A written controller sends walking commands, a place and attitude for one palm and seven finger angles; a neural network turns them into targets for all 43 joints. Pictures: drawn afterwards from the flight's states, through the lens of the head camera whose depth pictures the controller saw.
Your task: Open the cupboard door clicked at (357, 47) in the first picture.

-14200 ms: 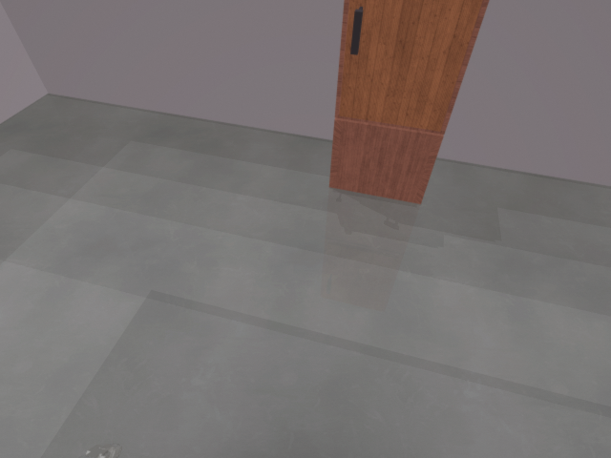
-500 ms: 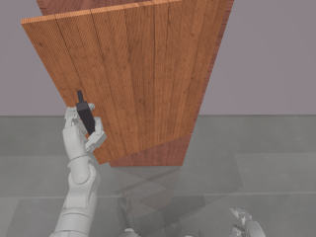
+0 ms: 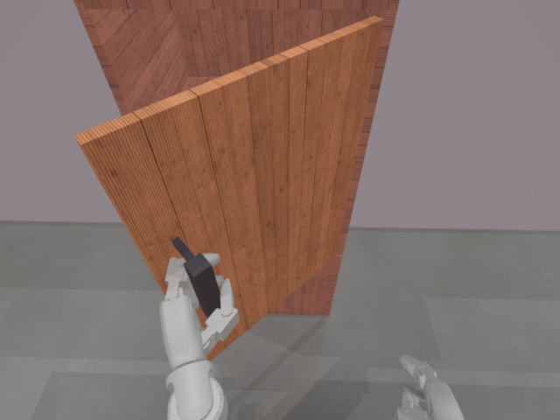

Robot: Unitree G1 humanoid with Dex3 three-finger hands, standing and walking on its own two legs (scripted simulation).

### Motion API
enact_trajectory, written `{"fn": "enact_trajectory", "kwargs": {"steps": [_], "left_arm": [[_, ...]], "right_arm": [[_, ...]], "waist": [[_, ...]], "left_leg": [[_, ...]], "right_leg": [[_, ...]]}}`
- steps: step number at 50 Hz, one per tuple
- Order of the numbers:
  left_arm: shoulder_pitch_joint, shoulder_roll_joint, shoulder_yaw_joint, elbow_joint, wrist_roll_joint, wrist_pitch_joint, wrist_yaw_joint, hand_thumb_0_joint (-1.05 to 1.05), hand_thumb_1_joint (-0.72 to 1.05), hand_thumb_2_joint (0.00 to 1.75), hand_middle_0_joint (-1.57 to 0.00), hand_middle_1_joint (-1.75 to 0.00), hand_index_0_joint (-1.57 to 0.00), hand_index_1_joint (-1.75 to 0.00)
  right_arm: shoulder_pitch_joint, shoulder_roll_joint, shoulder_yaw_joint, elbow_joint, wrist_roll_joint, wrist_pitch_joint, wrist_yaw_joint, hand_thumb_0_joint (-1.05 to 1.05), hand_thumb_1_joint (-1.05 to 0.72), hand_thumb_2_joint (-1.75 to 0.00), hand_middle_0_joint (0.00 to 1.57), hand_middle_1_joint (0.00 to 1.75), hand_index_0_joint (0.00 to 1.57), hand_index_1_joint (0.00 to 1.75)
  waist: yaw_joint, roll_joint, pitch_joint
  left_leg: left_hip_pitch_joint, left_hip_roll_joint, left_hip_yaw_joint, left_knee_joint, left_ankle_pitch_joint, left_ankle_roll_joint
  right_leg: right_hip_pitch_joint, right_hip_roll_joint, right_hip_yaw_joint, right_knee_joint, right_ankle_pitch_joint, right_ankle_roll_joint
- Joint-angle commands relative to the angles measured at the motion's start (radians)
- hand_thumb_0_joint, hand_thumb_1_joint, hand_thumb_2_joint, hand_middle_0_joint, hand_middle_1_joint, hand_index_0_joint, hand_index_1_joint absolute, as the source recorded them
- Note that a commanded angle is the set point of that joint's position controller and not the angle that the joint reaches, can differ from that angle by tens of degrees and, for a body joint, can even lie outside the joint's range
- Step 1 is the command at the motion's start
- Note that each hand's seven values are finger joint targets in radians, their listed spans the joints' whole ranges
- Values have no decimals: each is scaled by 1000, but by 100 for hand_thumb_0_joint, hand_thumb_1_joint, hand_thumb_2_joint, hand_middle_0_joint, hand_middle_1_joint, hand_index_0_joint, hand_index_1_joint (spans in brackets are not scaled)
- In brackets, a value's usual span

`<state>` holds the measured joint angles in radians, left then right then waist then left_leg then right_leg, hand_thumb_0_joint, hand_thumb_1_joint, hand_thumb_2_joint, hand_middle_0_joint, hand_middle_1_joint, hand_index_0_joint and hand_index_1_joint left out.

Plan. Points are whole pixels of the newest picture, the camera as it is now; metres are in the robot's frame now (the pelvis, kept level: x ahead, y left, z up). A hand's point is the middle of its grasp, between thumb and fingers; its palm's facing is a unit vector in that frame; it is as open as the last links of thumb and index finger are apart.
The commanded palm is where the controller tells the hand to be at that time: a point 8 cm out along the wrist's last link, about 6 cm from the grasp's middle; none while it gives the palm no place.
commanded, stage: open thumb and fingers to let go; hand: left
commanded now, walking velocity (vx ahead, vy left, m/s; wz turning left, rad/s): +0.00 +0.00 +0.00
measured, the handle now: (198, 280) +0.30 +0.13 +0.06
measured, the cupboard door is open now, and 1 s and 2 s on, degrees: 43 43 44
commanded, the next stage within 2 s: slide the hand sideways off the handle in 0.80 s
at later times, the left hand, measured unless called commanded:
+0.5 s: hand (220, 306) +0.26 +0.09 +0.06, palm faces +0.40 -0.92 +0.00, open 12.5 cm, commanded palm +0.22 +0.14 +0.06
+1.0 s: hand (219, 316) +0.25 +0.09 +0.06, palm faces +0.18 -0.98 -0.05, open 15.5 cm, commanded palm +0.21 +0.13 +0.06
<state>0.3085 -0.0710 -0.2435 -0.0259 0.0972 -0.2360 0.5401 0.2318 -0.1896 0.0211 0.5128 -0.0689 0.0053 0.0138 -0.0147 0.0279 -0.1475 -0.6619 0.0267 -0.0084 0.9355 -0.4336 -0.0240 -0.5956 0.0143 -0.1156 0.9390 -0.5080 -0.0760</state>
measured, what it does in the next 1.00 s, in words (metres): stands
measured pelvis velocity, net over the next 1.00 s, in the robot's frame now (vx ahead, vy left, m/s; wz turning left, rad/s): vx -0.01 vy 0.01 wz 0.00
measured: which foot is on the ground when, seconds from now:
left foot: down 0.00-1.00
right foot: down 0.00-1.00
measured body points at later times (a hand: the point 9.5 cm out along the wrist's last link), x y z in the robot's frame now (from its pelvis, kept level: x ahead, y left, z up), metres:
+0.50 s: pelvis +0.00 -0.01 +0.00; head +0.02 -0.02 +0.45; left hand +0.23 +0.14 +0.06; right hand +0.17 -0.23 -0.10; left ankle +0.02 +0.14 -0.69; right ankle -0.02 -0.07 -0.69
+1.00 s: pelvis -0.01 +0.01 -0.01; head +0.02 +0.00 +0.44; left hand +0.23 +0.15 +0.06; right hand +0.17 -0.20 -0.09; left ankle +0.02 +0.14 -0.69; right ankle -0.02 -0.07 -0.69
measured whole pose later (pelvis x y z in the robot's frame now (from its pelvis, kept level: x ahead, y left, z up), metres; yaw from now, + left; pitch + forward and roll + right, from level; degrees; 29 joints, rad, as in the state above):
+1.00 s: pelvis -0.01 +0.01 -0.01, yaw +0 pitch +10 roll +0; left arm 0.26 0.00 -0.22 0.00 0.08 -0.28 0.33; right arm 0.21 -0.19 0.04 0.50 -0.05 -0.01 0.00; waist 0.00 0.03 -0.13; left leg -0.71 0.01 -0.01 0.98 -0.44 -0.01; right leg -0.64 0.00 -0.11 0.99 -0.51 -0.06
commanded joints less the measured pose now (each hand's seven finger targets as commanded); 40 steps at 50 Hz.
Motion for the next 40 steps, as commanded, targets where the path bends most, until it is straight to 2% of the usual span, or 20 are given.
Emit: {"fn": "enact_trajectory", "kwargs": {"steps": [1, 5, 6, 7, 8, 10, 14, 15, 17, 19, 21, 23, 26, 27, 30, 31, 33, 37, 40], "left_arm": [[-216, -23, 50, -174, 12, -59, 22, 0, 76, 84, -39, -134, -39, -134], [-200, -14, 60, -175, -3, -70, 4, 0, 48, 72, -37, -130, -37, -130], [-184, -11, 66, -173, -7, -71, 0, 0, 41, 69, -36, -130, -36, -130], [-194, -18, 56, -185, -9, -74, -5, 0, 34, 66, -36, -129, -36, -129], [-186, -23, 52, -177, -12, -74, -10, 0, 27, 63, -35, -128, -35, -128], [-185, -17, 59, -162, -18, -78, -20, 0, 13, 57, -35, -127, -35, -127], [-211, -13, 57, -181, -23, -93, -27, 0, -15, 45, -32, -124, -32, -124], [-188, -7, 64, -170, -24, -91, -29, 0, -22, 42, -32, -123, -32, -123], [-211, -3, 69, -186, -29, -99, -29, 0, -36, 36, -31, -122, -31, -122], [-172, -2, 79, -172, -33, -101, -32, 0, -50, 30, -30, -120, -30, -120], [-165, -5, 73, -176, -29, -100, -32, 0, -50, 30, -30, -120, -30, -120], [-193, -25, 48, -185, -27, -101, -29, 0, -50, 30, -28, -110, -28, -110], [-171, -6, 70, -176, -23, -102, -20, 0, -50, 30, -26, -95, -26, -95], [-184, -23, 47, -187, -19, -100, -19, 0, -50, 30, -25, -90, -25, -90], [-195, -10, 59, -175, -11, -95, -9, 0, -50, 30, -22, -75, -22, -75], [-194, -19, 54, -176, -11, -93, -6, 0, -50, 30, -22, -70, -22, -70], [-205, -43, 29, -177, -4, -89, -1, 0, -50, 30, -20, -60, -20, -60], [-179, -53, 18, -185, 14, -73, 10, 0, -50, 30, -17, -40, -17, -40], [-189, -46, 32, -176, 8, -58, 18, 0, -50, 30, -15, -30, -15, -30]], "right_arm": [[-124, -77, -31, -134, 0, -57, -22, 0, -90, -90, 20, 30, 20, 30], [-114, -74, -35, -133, 3, -60, -26, 0, -90, -90, 20, 30, 20, 30], [-117, -74, -36, -133, 4, -57, -27, 0, -90, -90, 20, 30, 20, 30], [-114, -75, -36, -133, 6, -57, -25, 0, -90, -90, 20, 30, 20, 30], [-109, -76, -35, -133, 5, -57, -25, 0, -90, -90, 20, 30, 20, 30], [-108, -79, -35, -129, 5, -57, -25, 0, -90, -90, 20, 30, 20, 30], [-105, -84, -37, -129, 5, -57, -23, 0, -90, -90, 20, 30, 20, 30], [-104, -84, -39, -133, 6, -58, -23, 0, -90, -90, 20, 30, 20, 30], [-109, -84, -39, -131, 6, -57, -24, 0, -90, -90, 20, 30, 20, 30], [-102, -84, -40, -132, 6, -57, -25, 0, -90, -90, 20, 30, 20, 30], [-102, -85, -41, -136, 8, -54, -22, 0, -90, -90, 20, 30, 20, 30], [-99, -87, -39, -139, 7, -57, -22, 0, -90, -90, 20, 30, 20, 30], [-103, -89, -42, -140, 7, -58, -23, 0, -90, -90, 20, 30, 20, 30], [-103, -88, -40, -144, 5, -59, -23, 0, -90, -90, 20, 30, 20, 30], [-102, -89, -39, -143, 6, -57, -25, 0, -90, -90, 20, 30, 20, 30], [-106, -88, -39, -146, 5, -56, -25, 0, -90, -90, 20, 30, 20, 30], [-107, -87, -38, -148, 6, -58, -24, 0, -90, -90, 20, 30, 20, 30], [-106, -84, -36, -154, 4, -58, -21, 0, -90, -90, 20, 30, 20, 30], [-112, -83, -32, -154, 6, -55, -23, 0, -90, -90, 20, 30, 20, 30]], "waist": [[-2, -108, -101], [5, -140, -152], [13, -119, -158], [4, -104, -158], [3, -113, -150], [-4, -142, -133], [-6, -108, -150], [-3, -131, -137], [-3, -110, -159], [2, -128, -159], [7, -111, -164], [-3, -102, -153], [6, -112, -160], [1, -103, -163], [1, -110, -152], [8, -93, -157], [3, -85, -159], [12, -72, -180], [15, -97, -155]], "left_leg": [[52, -48, -15, -53, 127, 40], [51, -50, -18, -50, 159, 40], [51, -50, -15, -52, 166, 38], [58, -49, -13, -53, 171, 39], [54, -50, -15, -54, 169, 38], [46, -48, -20, -51, 168, 41], [48, -48, -19, -52, 160, 39], [47, -46, -21, -54, 160, 41], [46, -48, -18, -49, 163, 40], [45, -48, -19, -52, 174, 39], [52, -48, -15, -57, 185, 40], [61, -47, -16, -55, 177, 42], [61, -44, -16, -55, 178, 43], [65, -46, -14, -54, 179, 44], [66, -44, -16, -57, 174, 45], [66, -45, -13, -59, 175, 44], [81, -43, -13, -60, 178, 45], [93, -40, -15, -63, 201, 45], [83, -41, -18, -69, 189, 45]], "right_leg": [[47, -57, 164, -235, 238, 73], [108, -73, 194, -238, 332, 85], [118, -75, 198, -232, 360, 86], [115, -75, 192, -228, 379, 86], [117, -77, 192, -228, 390, 90], [116, -79, 197, -235, 396, 94], [109, -81, 195, -224, 385, 92], [109, -77, 191, -229, 377, 91], [109, -81, 196, -220, 387, 93], [123, -80, 191, -215, 424, 95], [122, -73, 176, -203, 421, 87], [94, -68, 163, -199, 401, 86], [85, -59, 151, -191, 374, 79], [82, -59, 149, -190, 377, 80], [69, -51, 139, -190, 341, 73], [68, -49, 135, -184, 331, 70], [50, -41, 118, -176, 322, 66], [49, -30, 98, -154, 332, 57], [49, -24, 92, -165, 300, 54]]}}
